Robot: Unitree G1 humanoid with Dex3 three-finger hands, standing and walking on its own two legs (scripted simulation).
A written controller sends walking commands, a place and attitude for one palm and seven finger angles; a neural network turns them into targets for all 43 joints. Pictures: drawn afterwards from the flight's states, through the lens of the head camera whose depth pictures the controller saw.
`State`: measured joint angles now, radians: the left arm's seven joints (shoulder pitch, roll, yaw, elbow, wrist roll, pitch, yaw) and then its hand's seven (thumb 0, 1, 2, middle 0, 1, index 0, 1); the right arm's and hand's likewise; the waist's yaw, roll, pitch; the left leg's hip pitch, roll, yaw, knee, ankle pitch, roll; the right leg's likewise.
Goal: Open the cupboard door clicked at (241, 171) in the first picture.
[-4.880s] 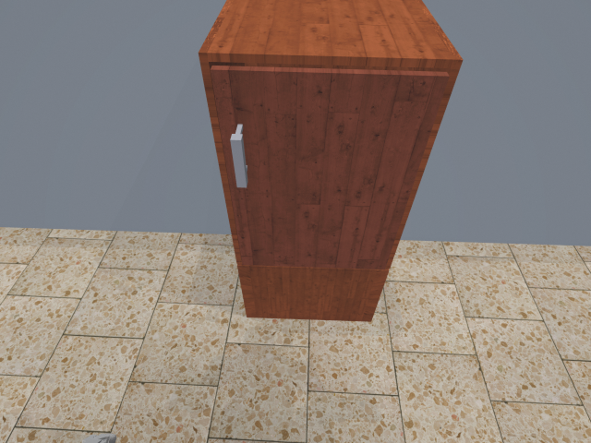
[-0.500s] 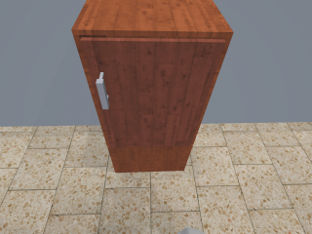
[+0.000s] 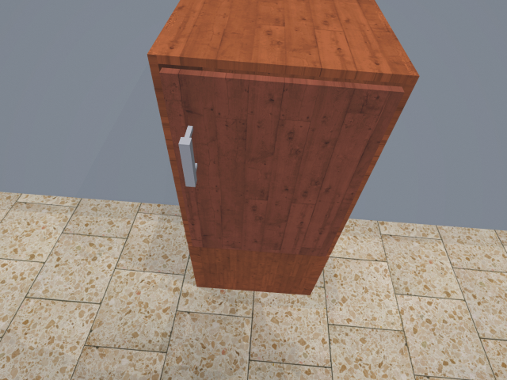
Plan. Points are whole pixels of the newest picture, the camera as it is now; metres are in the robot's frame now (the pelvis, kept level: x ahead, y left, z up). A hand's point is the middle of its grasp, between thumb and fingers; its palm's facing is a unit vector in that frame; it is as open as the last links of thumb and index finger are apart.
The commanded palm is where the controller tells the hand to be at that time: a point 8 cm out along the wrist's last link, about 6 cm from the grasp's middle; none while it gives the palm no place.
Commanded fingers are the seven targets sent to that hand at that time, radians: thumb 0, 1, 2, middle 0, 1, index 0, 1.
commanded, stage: come to a stop and stand still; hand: left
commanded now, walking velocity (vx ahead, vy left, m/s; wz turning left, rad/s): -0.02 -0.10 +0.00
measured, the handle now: (190, 156) +0.52 +0.16 +0.03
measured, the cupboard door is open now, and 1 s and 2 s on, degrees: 0 0 0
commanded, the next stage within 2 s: look again from close up in 0.58 s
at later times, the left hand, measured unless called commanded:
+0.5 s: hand out of the picture -0.05 +0.13 -0.17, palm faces +0.02 -0.99 -0.16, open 7.4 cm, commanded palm none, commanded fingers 0.00 0.90 0.90 -0.20 -0.30 -0.20 -0.30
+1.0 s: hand out of the picture +0.00 +0.18 -0.17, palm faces +0.01 -0.98 -0.22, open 7.4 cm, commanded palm none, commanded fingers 0.00 0.90 0.90 -0.20 -0.30 -0.20 -0.30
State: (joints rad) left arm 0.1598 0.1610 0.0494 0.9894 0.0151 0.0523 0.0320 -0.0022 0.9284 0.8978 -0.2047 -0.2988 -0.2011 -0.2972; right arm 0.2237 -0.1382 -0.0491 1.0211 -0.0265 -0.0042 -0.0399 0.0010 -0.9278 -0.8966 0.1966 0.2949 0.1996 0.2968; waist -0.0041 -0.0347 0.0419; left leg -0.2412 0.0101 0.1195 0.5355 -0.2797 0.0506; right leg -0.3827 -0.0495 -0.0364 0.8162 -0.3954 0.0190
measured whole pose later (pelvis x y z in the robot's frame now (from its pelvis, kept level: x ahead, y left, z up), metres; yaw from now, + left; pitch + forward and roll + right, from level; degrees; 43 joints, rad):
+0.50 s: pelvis -0.02 -0.03 +0.01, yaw -1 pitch -2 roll +0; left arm 0.33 0.11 -0.01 1.14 0.01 0.01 0.03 0.01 0.91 0.90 -0.20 -0.30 -0.20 -0.30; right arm 0.29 -0.15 -0.02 1.16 -0.01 0.02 -0.02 0.00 -0.91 -0.90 0.20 0.29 0.20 0.30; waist -0.01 0.01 0.02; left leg -0.19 0.05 0.12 0.40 -0.17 0.00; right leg -0.17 0.00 -0.06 0.40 -0.20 -0.02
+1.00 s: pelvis -0.02 +0.00 +0.00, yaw -1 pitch -1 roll +0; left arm 0.31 0.14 0.00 1.05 0.02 -0.01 0.04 0.01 0.92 0.90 -0.20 -0.30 -0.20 -0.30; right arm 0.34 -0.13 0.00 1.07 -0.03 0.00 -0.01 0.01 -0.92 -0.90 0.20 0.30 0.20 0.30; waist -0.01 0.03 -0.01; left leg -0.27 0.00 0.11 0.53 -0.25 0.05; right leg -0.26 -0.05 -0.04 0.55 -0.28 0.01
